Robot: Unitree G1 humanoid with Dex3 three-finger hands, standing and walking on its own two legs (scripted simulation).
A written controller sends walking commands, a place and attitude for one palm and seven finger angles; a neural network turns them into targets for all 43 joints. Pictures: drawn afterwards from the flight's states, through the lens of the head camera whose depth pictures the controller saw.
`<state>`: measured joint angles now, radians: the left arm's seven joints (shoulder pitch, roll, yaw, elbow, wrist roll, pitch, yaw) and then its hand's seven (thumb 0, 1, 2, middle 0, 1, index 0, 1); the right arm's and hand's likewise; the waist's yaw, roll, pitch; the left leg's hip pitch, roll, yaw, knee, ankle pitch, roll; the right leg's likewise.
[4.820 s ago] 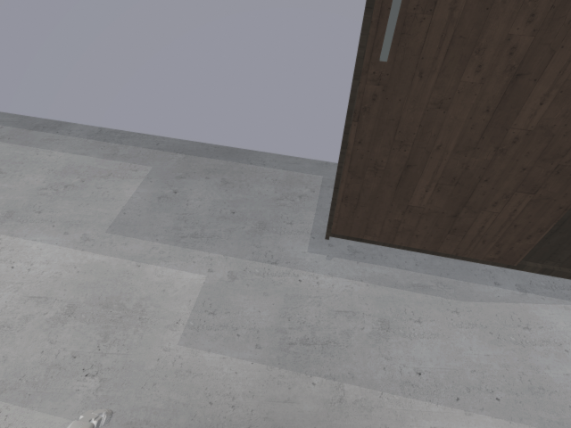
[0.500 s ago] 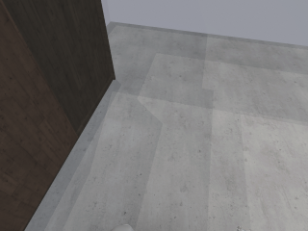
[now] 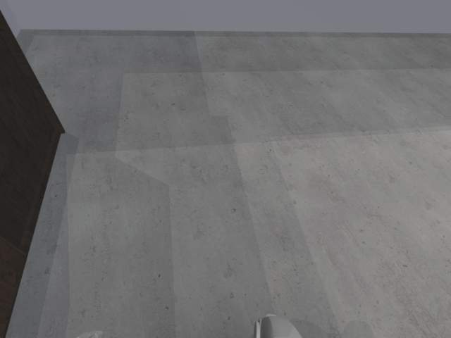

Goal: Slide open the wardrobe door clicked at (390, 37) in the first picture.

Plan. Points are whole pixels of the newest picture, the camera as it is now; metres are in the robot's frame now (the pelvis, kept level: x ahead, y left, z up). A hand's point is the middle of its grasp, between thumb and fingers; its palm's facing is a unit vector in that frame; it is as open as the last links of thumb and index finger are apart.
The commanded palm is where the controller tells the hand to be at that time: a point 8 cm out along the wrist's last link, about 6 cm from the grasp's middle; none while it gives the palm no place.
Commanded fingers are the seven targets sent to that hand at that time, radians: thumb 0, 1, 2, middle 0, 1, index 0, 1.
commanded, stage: walk to a spot facing it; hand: left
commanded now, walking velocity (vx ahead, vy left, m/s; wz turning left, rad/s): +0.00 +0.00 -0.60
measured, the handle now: out of the picture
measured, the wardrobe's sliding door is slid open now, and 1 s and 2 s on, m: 0.00 0.00 0.00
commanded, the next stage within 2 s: turn to face it in 0.10 s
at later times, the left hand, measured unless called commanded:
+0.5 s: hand (174, 298) +0.21 +0.11 -0.16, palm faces -0.11 -0.98 -0.19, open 7.4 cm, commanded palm none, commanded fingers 0.00 0.90 0.90 -0.20 -0.30 -0.20 -0.30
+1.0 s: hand out of the picture +0.13 +0.20 -0.17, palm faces +0.21 -0.94 -0.26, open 7.4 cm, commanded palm none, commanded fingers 0.00 0.90 0.90 -0.20 -0.30 -0.20 -0.30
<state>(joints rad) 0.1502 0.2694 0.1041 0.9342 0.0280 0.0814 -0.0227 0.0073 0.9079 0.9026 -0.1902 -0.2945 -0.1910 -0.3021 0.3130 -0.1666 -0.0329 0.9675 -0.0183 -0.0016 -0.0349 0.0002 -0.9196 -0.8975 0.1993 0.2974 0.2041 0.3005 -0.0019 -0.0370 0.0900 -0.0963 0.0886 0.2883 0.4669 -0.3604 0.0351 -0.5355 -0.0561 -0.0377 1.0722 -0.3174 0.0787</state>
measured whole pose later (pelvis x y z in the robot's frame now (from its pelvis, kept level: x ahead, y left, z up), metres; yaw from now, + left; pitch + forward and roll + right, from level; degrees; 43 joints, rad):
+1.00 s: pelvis +0.08 -0.03 +0.00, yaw +10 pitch +1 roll -2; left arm 0.17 0.25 0.08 0.94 0.01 0.06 0.02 0.01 0.91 0.90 -0.19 -0.29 -0.19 -0.30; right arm 0.22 -0.21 -0.06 0.92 -0.02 0.03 0.00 0.00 -0.91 -0.90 0.20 0.30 0.20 0.30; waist -0.02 0.00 0.06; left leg -0.32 -0.03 -0.04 0.47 -0.18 0.05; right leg -0.43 -0.06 0.01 0.93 -0.42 0.10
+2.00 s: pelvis +0.06 -0.07 -0.01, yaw +47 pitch +0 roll +0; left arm 0.12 0.23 0.05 0.86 0.00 0.04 0.02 0.01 0.90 0.90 -0.19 -0.30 -0.20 -0.30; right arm 0.20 -0.22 -0.06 0.92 -0.02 0.05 0.01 0.00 -0.91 -0.90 0.20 0.30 0.21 0.30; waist -0.03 0.02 0.07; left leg -0.28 -0.06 -0.10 0.53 -0.24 0.01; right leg -0.36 -0.03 -0.01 0.73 -0.40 0.09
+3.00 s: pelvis +0.03 -0.11 +0.00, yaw +82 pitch +0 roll -1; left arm 0.09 0.23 0.05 0.85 0.00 0.05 0.02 0.01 0.90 0.90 -0.20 -0.30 -0.20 -0.30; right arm 0.24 -0.22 -0.07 0.92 -0.02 0.06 0.01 0.00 -0.91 -0.90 0.20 0.30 0.21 0.30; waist -0.05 0.03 0.06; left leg -0.31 -0.09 -0.16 0.50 -0.17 0.02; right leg -0.32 -0.01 0.01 0.70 -0.40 0.09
